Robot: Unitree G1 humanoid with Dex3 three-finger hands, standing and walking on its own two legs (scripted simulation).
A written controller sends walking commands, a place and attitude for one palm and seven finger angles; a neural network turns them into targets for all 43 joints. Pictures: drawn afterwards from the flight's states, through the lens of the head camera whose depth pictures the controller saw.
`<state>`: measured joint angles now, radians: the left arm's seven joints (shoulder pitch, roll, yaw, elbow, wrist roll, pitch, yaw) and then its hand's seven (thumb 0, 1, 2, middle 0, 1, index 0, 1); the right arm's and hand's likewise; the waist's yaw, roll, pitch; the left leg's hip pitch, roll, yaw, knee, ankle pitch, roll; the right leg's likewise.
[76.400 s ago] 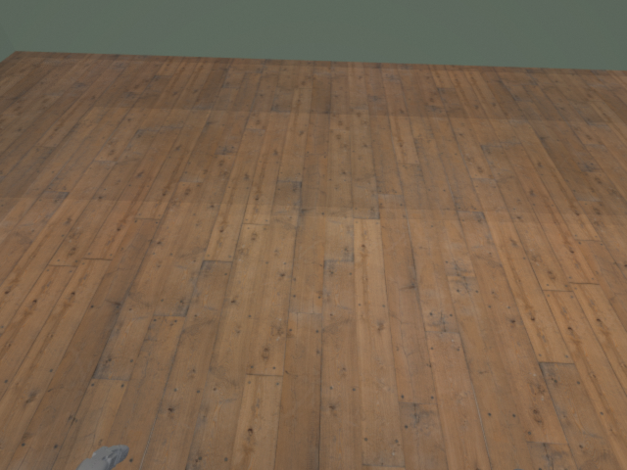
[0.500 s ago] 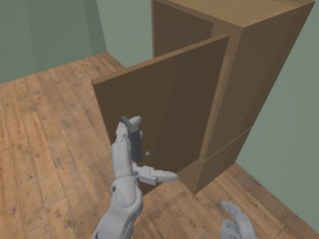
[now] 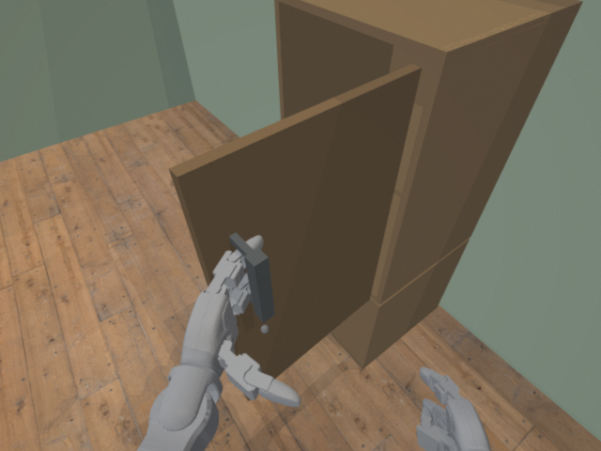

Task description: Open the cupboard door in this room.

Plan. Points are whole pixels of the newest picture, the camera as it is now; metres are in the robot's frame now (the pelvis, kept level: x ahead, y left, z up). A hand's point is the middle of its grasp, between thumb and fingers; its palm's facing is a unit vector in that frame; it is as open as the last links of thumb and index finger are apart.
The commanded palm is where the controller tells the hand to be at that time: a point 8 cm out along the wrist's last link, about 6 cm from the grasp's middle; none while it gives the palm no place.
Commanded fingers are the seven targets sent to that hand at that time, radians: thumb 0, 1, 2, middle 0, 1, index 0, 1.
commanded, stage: slide the hand sideways off the handle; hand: left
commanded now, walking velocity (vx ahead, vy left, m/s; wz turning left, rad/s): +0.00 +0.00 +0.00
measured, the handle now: (251, 278) +0.31 +0.09 +0.10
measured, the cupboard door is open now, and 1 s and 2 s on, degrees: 94 93 93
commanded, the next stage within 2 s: draw the hand back to the body in 0.78 s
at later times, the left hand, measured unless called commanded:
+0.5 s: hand (215, 372) +0.18 +0.11 +0.10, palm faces -0.01 -1.00 -0.05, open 16.3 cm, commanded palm +0.15 +0.17 +0.10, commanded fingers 0.00 -0.50 0.30 -0.15 -0.30 -0.15 -0.30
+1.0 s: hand (188, 376) +0.18 +0.14 +0.10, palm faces -0.04 -1.00 -0.05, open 16.3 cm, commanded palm +0.14 +0.20 +0.11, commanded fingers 0.00 -0.50 0.30 -0.15 -0.30 -0.15 -0.30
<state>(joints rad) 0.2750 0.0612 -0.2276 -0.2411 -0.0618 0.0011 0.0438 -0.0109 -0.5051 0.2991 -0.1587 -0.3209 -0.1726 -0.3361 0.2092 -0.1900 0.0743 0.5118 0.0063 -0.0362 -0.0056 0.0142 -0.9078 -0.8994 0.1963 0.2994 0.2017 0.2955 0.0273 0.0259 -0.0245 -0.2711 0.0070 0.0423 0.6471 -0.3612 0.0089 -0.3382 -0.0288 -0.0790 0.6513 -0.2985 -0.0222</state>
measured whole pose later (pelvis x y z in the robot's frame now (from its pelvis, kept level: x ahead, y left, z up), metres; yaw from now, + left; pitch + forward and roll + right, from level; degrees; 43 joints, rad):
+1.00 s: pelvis +0.01 +0.00 -0.01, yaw +1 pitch +3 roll -1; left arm 0.61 0.18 -0.01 -0.44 -0.19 -0.14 -0.17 -0.01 -0.50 0.30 -0.15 -0.30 -0.15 -0.30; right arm 0.26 -0.22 0.04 0.51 0.03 -0.26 -0.05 0.02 -0.91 -0.90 0.20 0.30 0.20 0.30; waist 0.04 0.05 -0.07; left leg -0.40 0.01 0.01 0.79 -0.44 0.01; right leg -0.44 -0.03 -0.11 0.76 -0.36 -0.02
